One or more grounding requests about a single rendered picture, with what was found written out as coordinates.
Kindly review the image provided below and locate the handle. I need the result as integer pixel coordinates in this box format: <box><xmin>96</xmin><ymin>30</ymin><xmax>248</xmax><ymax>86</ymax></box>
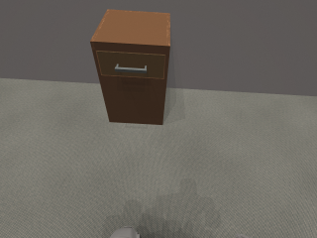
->
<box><xmin>114</xmin><ymin>64</ymin><xmax>147</xmax><ymax>73</ymax></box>

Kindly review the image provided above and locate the robot left thigh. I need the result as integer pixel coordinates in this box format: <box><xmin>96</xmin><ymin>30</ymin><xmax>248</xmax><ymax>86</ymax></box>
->
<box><xmin>110</xmin><ymin>227</ymin><xmax>141</xmax><ymax>238</ymax></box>

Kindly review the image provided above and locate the cabinet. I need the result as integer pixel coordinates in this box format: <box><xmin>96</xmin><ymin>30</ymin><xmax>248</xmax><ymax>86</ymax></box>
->
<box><xmin>90</xmin><ymin>9</ymin><xmax>170</xmax><ymax>125</ymax></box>

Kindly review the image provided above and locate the drawer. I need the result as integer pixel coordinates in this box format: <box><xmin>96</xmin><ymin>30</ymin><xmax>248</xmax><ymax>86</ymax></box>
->
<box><xmin>97</xmin><ymin>51</ymin><xmax>165</xmax><ymax>78</ymax></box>

